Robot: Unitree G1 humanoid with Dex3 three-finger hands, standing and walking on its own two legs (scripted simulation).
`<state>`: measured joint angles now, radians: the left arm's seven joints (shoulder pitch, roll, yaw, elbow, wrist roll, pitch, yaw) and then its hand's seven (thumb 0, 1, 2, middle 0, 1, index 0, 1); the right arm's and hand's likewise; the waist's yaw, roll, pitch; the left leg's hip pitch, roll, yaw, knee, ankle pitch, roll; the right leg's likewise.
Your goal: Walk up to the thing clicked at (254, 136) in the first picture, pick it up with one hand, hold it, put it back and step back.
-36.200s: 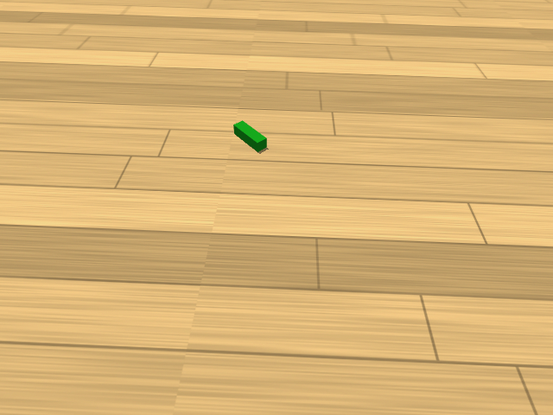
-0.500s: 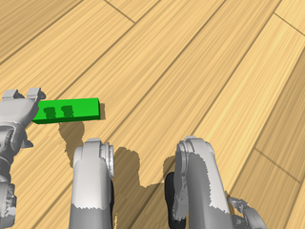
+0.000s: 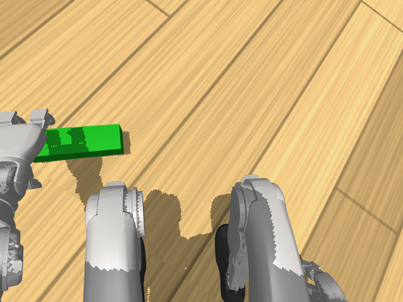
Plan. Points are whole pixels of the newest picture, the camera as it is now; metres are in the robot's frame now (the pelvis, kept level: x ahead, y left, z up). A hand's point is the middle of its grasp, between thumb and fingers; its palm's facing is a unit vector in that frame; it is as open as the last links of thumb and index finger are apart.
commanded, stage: rise first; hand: left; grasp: from above
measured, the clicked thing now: (76, 143) +0.45 +0.29 -0.30
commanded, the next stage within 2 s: approach in 1.88 s
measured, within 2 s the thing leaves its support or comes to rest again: neither
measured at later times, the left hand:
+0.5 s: hand (38, 155) +0.39 +0.33 -0.19, palm faces -0.45 -0.09 -0.89, open 14.1 cm
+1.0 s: hand (44, 149) +0.40 +0.33 -0.20, palm faces -0.46 -0.09 -0.88, open 14.2 cm
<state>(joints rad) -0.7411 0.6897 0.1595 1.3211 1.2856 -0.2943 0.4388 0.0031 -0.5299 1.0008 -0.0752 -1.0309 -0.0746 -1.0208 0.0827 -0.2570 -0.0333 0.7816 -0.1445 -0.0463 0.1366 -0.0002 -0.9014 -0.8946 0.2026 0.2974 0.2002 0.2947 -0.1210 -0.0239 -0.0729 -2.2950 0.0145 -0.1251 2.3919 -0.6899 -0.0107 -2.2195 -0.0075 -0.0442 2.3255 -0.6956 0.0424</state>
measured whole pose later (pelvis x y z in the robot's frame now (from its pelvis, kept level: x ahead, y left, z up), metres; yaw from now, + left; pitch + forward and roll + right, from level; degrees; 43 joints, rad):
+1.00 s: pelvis +0.00 +0.00 -0.02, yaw -1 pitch +33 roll -8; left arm -0.84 0.75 0.17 1.46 1.31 -0.29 0.48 0.00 -0.56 1.04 -0.08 -1.03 -0.07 -1.03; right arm 0.08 -0.27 0.02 0.80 -0.19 -0.06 0.16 0.00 -0.91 -0.90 0.20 0.30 0.20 0.29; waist -0.18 -0.03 -0.04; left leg -2.34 0.01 -0.15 2.46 -0.70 -0.02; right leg -2.26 0.00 -0.05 2.39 -0.70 0.05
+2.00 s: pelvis +0.00 +0.00 -0.01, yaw -1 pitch +33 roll -8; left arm -0.84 0.75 0.14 1.45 1.31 -0.30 0.45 0.00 -0.57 1.04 -0.08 -1.04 -0.07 -1.05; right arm 0.10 -0.27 0.02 0.80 -0.18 -0.05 0.15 0.00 -0.90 -0.89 0.20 0.30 0.20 0.29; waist -0.17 -0.03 -0.07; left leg -2.34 0.00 -0.14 2.44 -0.68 -0.01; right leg -2.25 -0.01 -0.05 2.36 -0.69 0.05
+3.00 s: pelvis +0.00 +0.00 -0.02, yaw -2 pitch +32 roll -9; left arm -0.92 0.75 0.09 1.54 1.33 -0.31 0.48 0.00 -0.52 1.01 -0.09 -1.07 -0.09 -1.06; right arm 0.08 -0.28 0.07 0.77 -0.19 -0.10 0.17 0.00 -0.90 -0.89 0.20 0.30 0.20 0.29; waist -0.21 -0.05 -0.03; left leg -2.33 0.00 -0.16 2.47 -0.70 -0.02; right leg -2.24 0.00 -0.07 2.37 -0.70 0.05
